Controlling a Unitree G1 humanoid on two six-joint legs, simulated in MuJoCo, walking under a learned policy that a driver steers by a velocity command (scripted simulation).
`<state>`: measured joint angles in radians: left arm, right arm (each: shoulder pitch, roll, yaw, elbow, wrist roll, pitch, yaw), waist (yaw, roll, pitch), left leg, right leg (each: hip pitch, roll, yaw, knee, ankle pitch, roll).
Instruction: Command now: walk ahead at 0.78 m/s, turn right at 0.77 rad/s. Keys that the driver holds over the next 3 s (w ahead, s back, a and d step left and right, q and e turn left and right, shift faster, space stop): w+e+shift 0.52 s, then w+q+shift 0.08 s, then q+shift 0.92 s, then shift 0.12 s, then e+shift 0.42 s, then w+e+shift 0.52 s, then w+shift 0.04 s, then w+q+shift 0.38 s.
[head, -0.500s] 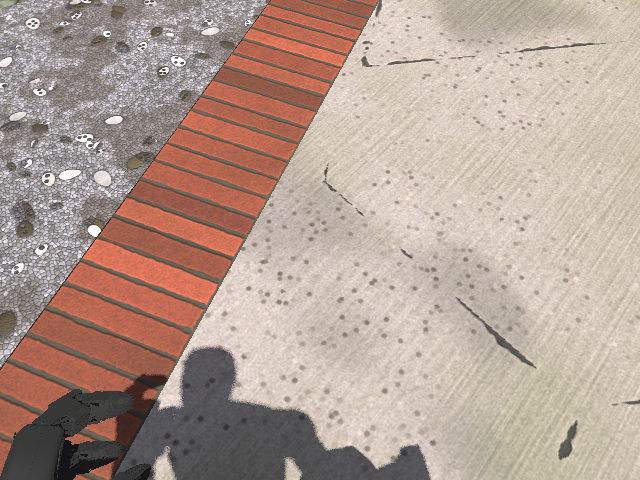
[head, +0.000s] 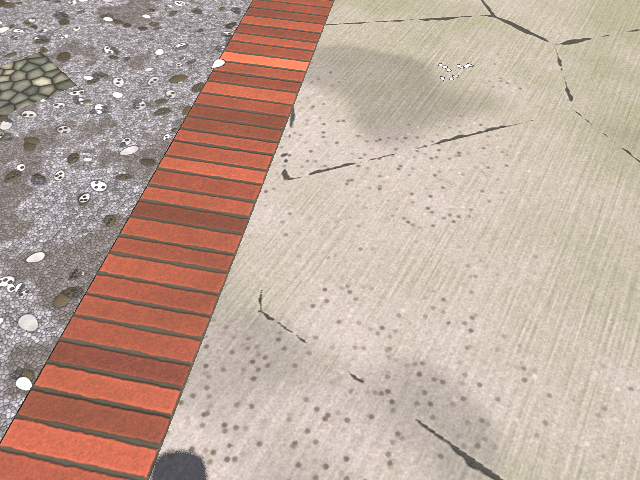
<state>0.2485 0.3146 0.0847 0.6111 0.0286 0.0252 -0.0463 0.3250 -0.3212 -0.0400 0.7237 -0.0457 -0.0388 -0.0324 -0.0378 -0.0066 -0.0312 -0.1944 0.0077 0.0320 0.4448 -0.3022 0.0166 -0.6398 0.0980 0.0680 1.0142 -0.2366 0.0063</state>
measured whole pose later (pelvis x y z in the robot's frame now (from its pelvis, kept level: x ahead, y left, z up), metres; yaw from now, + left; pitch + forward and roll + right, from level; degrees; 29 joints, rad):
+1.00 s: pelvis +0.71 -0.30 +0.00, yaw -22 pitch +1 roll +0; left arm 0.00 0.29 -0.01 0.60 0.02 -0.07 0.01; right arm 0.32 -0.31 -0.05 0.70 0.01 -0.05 -0.01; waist -0.07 -0.02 0.10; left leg -0.30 -0.15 -0.11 0.38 -0.08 0.10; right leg -0.62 0.02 0.17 0.97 -0.32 0.07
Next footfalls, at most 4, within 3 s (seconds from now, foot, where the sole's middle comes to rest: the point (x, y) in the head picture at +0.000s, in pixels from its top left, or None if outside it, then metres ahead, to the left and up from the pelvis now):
0.32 right None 0.34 -0.21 -0.78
0.74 left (438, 347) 0.82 -0.29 -0.78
1.20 right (514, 308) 0.92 -0.50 -0.78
1.68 left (413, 337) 0.84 -0.24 -0.78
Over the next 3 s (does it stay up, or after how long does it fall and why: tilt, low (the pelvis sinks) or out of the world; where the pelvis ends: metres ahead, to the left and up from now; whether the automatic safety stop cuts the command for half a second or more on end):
stays up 1.35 -0.62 -0.01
